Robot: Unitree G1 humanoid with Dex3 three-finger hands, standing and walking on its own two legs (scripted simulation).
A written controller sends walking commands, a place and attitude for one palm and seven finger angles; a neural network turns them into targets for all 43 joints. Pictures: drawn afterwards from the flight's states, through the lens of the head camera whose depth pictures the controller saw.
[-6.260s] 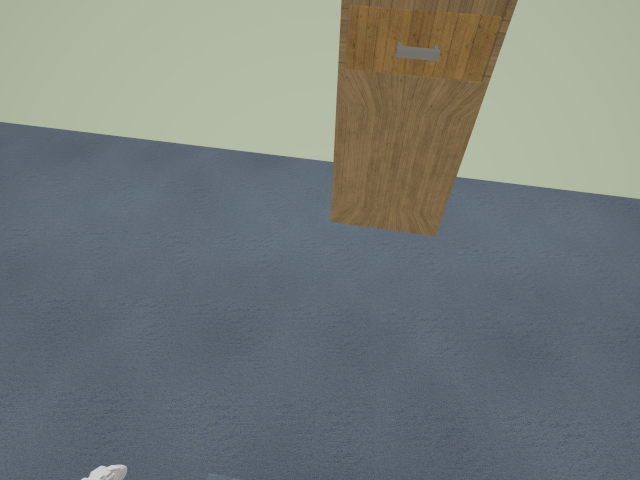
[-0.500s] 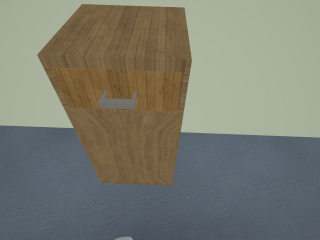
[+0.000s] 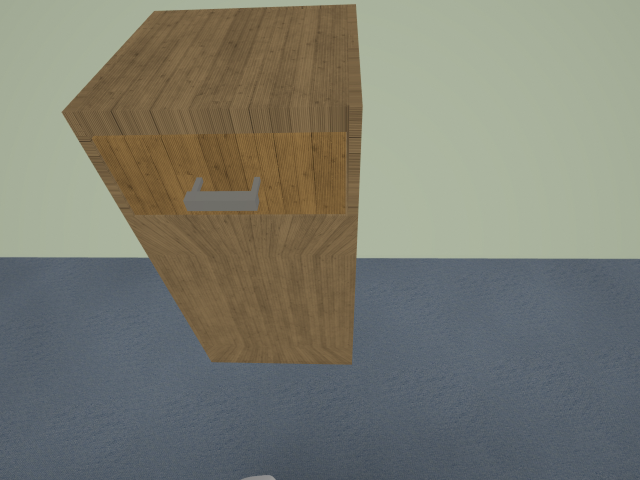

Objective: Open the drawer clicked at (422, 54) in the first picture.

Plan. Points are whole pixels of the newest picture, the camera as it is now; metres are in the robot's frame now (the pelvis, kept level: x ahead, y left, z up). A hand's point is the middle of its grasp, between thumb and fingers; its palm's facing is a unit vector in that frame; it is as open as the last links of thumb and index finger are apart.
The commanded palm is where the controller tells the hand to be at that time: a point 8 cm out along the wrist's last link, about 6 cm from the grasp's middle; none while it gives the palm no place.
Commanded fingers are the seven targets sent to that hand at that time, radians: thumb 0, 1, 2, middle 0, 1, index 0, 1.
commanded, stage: come to a stop and stand still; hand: left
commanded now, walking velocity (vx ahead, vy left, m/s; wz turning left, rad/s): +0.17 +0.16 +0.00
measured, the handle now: (224, 192) +0.55 +0.21 +0.03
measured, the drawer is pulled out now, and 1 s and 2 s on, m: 0.00 0.00 0.00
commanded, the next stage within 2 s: look again from close up in 0.84 s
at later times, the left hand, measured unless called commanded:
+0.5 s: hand out of the picture -0.02 +0.20 -0.17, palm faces +0.05 -0.98 -0.22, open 7.3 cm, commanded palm none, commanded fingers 0.00 0.90 0.90 -0.20 -0.30 -0.20 -0.30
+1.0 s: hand out of the picture -0.04 +0.21 -0.17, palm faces +0.03 -0.99 -0.17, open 7.4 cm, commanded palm none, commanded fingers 0.00 0.90 0.90 -0.20 -0.30 -0.20 -0.30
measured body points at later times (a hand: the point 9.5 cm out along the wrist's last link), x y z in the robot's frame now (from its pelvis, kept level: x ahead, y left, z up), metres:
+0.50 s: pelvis -0.02 +0.03 +0.00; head +0.00 +0.02 +0.45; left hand -0.02 +0.25 -0.15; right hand +0.01 -0.20 -0.15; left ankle -0.06 +0.13 -0.73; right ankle +0.00 -0.11 -0.73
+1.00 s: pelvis -0.03 +0.05 +0.01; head -0.03 +0.05 +0.46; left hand -0.04 +0.26 -0.15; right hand -0.05 -0.16 -0.15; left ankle -0.06 +0.13 -0.73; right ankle +0.00 -0.11 -0.73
